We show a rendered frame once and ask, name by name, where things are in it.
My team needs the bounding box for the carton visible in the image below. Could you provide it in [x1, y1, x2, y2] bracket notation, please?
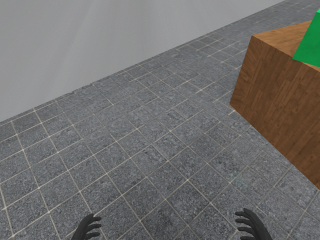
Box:
[292, 9, 320, 67]

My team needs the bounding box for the robot left hand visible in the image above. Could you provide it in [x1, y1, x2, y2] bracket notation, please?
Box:
[71, 213, 102, 240]

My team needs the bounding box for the robot right hand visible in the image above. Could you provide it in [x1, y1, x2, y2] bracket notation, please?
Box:
[235, 208, 273, 240]

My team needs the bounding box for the pedestal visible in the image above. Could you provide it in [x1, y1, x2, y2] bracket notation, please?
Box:
[229, 20, 320, 190]

